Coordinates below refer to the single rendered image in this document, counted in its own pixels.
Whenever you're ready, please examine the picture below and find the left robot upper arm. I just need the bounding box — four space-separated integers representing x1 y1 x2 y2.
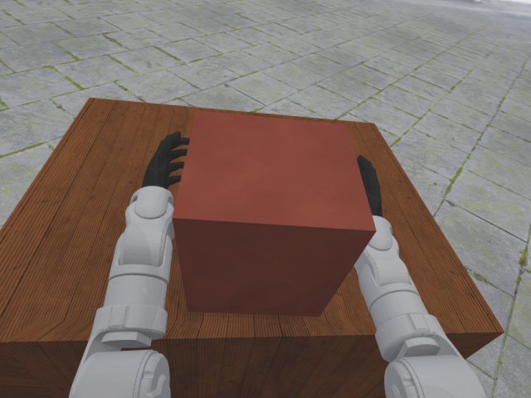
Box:
71 349 171 398

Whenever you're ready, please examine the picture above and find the pedestal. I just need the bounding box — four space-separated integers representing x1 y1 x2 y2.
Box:
0 98 504 398

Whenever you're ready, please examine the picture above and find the left robot hand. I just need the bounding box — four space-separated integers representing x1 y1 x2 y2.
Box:
141 131 190 189

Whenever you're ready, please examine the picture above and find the right robot upper arm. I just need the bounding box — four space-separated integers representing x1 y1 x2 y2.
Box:
384 355 485 398

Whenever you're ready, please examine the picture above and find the right robot forearm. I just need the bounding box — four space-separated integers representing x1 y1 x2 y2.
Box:
354 216 486 398

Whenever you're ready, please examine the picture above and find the carton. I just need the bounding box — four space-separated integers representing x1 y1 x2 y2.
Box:
172 110 377 317

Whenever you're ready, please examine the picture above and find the right robot hand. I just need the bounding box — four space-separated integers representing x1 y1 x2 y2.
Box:
357 155 382 217

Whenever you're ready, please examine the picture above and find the left robot forearm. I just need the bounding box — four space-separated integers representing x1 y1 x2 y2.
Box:
69 186 174 398

